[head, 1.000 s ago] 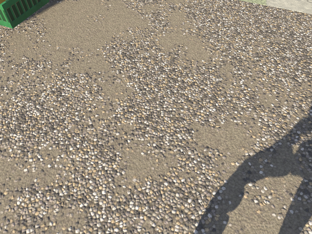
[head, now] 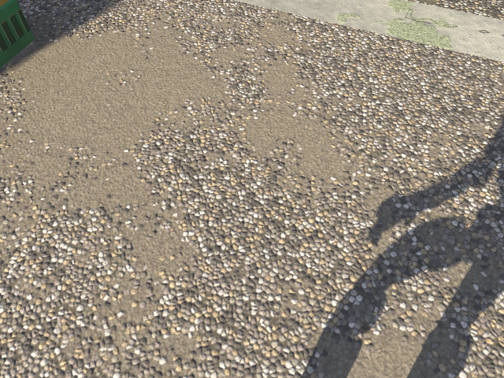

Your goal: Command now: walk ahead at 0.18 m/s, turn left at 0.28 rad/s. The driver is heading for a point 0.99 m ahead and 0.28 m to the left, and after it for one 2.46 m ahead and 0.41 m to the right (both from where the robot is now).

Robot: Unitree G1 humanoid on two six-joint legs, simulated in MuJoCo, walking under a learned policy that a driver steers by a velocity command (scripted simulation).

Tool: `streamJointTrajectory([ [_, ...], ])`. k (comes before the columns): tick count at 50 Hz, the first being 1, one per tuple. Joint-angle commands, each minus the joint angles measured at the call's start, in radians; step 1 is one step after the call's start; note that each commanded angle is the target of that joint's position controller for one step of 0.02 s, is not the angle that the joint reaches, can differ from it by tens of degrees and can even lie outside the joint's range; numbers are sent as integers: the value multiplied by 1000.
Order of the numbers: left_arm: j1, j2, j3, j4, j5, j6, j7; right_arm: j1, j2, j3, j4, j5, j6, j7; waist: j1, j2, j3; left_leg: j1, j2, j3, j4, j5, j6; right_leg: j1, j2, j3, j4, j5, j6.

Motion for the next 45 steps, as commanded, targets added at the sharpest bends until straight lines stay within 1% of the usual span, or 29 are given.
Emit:
streamJointTrajectory([
  [1,-89,153,38,-49,-1,-11,21,109,-44,-14,-47,-9,21,-8,-49,-158,-129,79,35,10,-101,134,-21,27,-270,68,-125,625,-175],
  [4,-78,169,42,-32,-6,15,44,33,-47,-17,-86,-7,23,6,-15,-140,-135,81,43,33,-209,241,-14,72,-275,23,-132,513,-166],
  [8,-61,193,52,-11,-20,53,53,-44,-63,-30,-143,-8,36,25,12,-127,-110,55,41,57,-295,187,10,145,-318,24,-89,376,-157],
  [11,-68,209,61,-9,-40,75,57,-55,-68,-41,-178,-8,44,41,4,-135,-96,68,20,87,-379,115,46,185,-347,35,2,357,-126],
  [12,-77,206,61,-9,-48,80,60,-35,-65,-44,-178,-7,43,44,-14,-127,-103,116,0,109,-458,161,65,185,-334,17,62,364,-98],
  [13,-49,190,60,1,-51,83,61,-1,-84,-55,-174,-10,39,41,-28,-95,-123,208,-24,109,-553,278,92,162,-291,-18,161,350,-51],
  [14,2,162,54,2,-28,80,59,61,-176,-86,-170,-12,35,25,-33,53,-179,378,50,-33,-607,663,147,57,-197,-77,369,201,26],
  [15,-9,106,34,-39,15,73,49,83,-283,-106,-190,-27,37,8,-10,306,-208,586,291,-385,-592,1074,345,-280,-21,-94,685,-469,122],
  [16,-55,127,35,-48,5,69,42,113,-218,-85,-196,-39,22,17,-62,193,-344,615,340,-479,-626,969,440,-338,8,117,844,-599,120],
  [17,-94,158,44,-56,-26,72,39,65,-193,-79,-205,-34,9,22,-57,108,-294,580,295,-396,-640,885,406,-376,-20,154,898,-539,108],
  [18,-97,155,47,-50,-33,76,46,11,-171,-76,-209,-18,4,17,-32,45,-245,536,240,-326,-641,775,347,-397,-45,161,870,-457,102],
  [19,-106,162,51,-45,-23,82,55,-27,-148,-68,-216,-4,8,12,-21,8,-213,492,212,-296,-654,692,310,-397,-62,165,818,-397,106],
  [20,-107,166,55,-47,-19,88,60,-51,-142,-64,-222,-1,15,4,-1,26,-201,435,183,-270,-670,647,292,-349,-63,164,774,-352,112],
  [22,-86,142,50,-44,-25,91,61,-58,-150,-67,-233,-13,24,-4,11,64,-204,400,148,-252,-683,626,285,-292,-34,151,693,-302,127],
  [26,-95,125,43,-46,-27,93,63,-48,-171,-78,-241,-10,34,-19,-6,75,-209,382,131,-282,-689,491,281,-237,-14,166,516,-256,149],
  [29,-98,131,46,-49,-30,92,58,-63,-173,-79,-249,-14,44,-19,-14,101,-188,329,114,-330,-706,334,269,-181,-2,174,429,-236,148],
  [30,-80,138,47,-45,-32,89,54,-66,-164,-76,-250,-14,46,-18,-13,103,-203,325,111,-339,-718,206,264,-158,-8,169,398,-228,142],
  [31,-75,142,48,-45,-35,85,49,-70,-155,-71,-250,-14,47,-16,-18,115,-200,307,104,-352,-731,66,260,-132,-11,158,364,-227,133],
  [33,-64,141,48,-49,-36,72,37,-64,-146,-63,-240,-13,48,-13,-17,143,-178,260,94,-379,-744,-123,250,-69,-7,125,288,-239,109],
  [35,4,118,45,-26,-35,52,24,-60,-124,-50,-227,-10,49,-14,23,118,-150,174,55,-363,-717,-244,212,73,-3,84,117,-167,63],
  [36,53,123,46,-8,-27,42,23,-49,-91,-37,-221,-12,46,-15,42,75,-134,108,13,-331,-660,-277,171,157,-44,113,41,-183,33],
  [37,144,171,53,10,-10,33,26,-55,-29,-18,-225,-14,40,-14,61,-85,-142,-9,-77,-209,-387,-270,107,249,-235,334,-66,-341,-29],
  [38,175,287,78,23,11,27,17,-95,-51,-28,-277,1,21,-14,53,-259,-43,-232,-195,-75,-190,-212,79,208,-393,686,-197,-592,-163],
  [39,107,267,77,2,17,11,20,-122,-112,-44,-277,9,0,-15,40,-237,46,-284,-122,-150,-75,-132,79,133,-432,757,-236,-660,-211],
  [40,56,210,63,-10,-6,3,31,-91,-141,-54,-254,7,-8,-8,10,-215,62,-306,-101,-157,-38,-36,75,156,-384,659,-226,-598,-176],
  [41,50,180,54,-13,-22,1,37,-68,-132,-55,-227,-5,-12,-3,5,-202,40,-303,-84,-132,-29,21,62,196,-336,570,-219,-517,-138],
  [42,64,170,50,-7,-32,2,41,-73,-118,-53,-224,-14,-19,3,13,-195,32,-309,-64,-103,-33,77,49,222,-312,512,-222,-447,-119],
  [43,93,162,45,1,-33,1,44,-95,-94,-48,-223,-18,-27,11,27,-183,23,-294,-47,-63,-30,133,39,225,-290,453,-229,-365,-111],
  [45,152,155,41,18,-31,0,45,-137,-48,-34,-232,-12,-37,19,54,-175,7,-269,-20,8,-69,205,21,230,-261,367,-238,-238,-111],
])
Next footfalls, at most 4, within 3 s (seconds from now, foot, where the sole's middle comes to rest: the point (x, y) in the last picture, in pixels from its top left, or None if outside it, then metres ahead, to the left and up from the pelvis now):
0.28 left None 0.16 0.15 -0.78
0.74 right None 0.18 -0.08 -0.78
1.16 left None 0.29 0.27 -0.78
1.68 right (207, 293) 0.68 0.19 -0.78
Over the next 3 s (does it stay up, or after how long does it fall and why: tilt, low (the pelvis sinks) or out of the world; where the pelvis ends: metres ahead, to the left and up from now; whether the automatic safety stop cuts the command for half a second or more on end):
stays up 0.94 0.32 -0.01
